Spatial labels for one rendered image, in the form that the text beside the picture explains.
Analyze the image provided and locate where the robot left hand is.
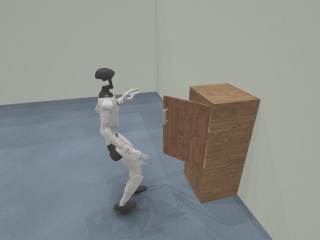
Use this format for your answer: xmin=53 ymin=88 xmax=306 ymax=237
xmin=122 ymin=88 xmax=140 ymax=101

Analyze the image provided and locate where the left robot forearm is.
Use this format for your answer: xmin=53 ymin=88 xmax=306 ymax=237
xmin=116 ymin=97 xmax=124 ymax=106

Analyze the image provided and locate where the robot left thigh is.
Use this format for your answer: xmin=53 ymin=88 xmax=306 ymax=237
xmin=117 ymin=133 xmax=138 ymax=161

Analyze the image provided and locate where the left robot upper arm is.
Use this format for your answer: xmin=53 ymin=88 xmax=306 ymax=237
xmin=95 ymin=104 xmax=99 ymax=114

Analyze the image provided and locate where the robot right hand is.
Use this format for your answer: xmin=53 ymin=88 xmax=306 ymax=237
xmin=128 ymin=149 xmax=151 ymax=166

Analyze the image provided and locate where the robot right shin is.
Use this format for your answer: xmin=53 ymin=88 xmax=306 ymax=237
xmin=119 ymin=174 xmax=143 ymax=206

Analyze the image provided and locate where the right robot forearm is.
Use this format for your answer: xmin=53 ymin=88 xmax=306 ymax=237
xmin=102 ymin=129 xmax=132 ymax=155

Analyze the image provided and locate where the right robot upper arm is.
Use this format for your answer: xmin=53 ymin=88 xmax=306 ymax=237
xmin=100 ymin=98 xmax=114 ymax=136

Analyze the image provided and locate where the cupboard door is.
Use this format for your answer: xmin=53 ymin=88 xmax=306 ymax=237
xmin=163 ymin=95 xmax=211 ymax=169

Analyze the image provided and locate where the handle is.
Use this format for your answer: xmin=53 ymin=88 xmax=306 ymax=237
xmin=162 ymin=108 xmax=168 ymax=125

